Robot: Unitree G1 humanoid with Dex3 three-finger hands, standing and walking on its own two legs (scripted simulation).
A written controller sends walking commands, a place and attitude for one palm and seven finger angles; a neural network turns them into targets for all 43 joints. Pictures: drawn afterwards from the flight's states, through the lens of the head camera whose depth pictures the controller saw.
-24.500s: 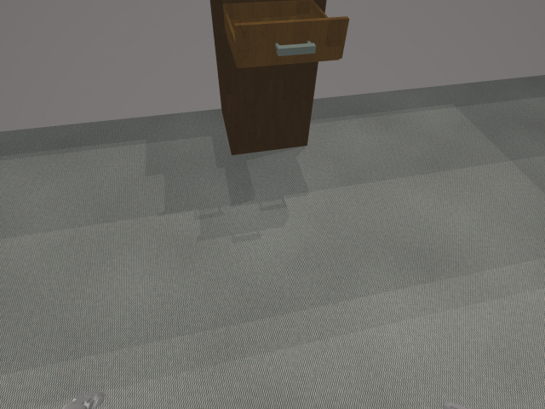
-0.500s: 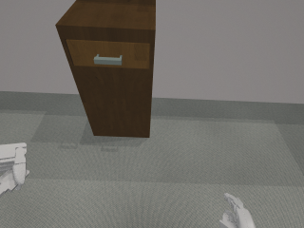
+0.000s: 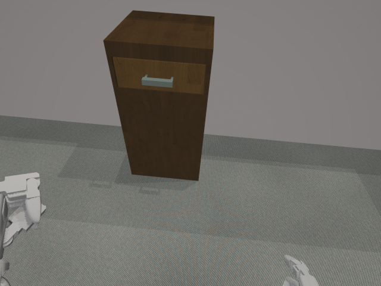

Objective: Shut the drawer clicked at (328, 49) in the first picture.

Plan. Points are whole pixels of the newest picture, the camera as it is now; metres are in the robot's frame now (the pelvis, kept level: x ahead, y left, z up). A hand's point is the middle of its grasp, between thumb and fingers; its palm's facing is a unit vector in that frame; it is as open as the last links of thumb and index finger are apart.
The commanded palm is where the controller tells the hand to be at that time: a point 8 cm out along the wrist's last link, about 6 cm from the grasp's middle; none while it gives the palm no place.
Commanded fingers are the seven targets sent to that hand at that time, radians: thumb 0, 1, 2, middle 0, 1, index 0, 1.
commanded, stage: stop stepping back and stand still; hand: left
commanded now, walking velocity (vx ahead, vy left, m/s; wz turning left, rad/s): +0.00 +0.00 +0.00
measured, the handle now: (158, 79) +0.93 +0.17 -0.03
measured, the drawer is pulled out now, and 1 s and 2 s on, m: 0.00 0.00 0.00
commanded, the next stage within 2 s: let the arm hang, fingers relaxed in 0.16 s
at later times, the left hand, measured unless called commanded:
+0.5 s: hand out of the picture +0.13 +0.21 -0.14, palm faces -0.02 -0.97 -0.24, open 3.0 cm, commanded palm none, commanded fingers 0.00 0.90 0.90 -0.88 -1.04 -0.88 -1.04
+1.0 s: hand out of the picture +0.00 +0.21 -0.16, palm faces +0.00 -0.97 -0.23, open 6.8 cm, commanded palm none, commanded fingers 0.00 0.90 0.90 -0.20 -0.30 -0.20 -0.30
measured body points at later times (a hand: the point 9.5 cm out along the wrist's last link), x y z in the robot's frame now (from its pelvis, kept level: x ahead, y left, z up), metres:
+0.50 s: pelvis +0.00 +0.02 +0.00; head +0.02 +0.02 +0.45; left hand +0.13 +0.26 -0.12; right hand +0.11 -0.24 -0.12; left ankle +0.03 +0.11 -0.73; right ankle +0.04 -0.10 -0.73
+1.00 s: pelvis +0.02 +0.03 +0.01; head +0.04 +0.02 +0.46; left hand +0.00 +0.26 -0.14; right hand +0.02 -0.19 -0.15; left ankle +0.03 +0.11 -0.73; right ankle +0.04 -0.10 -0.73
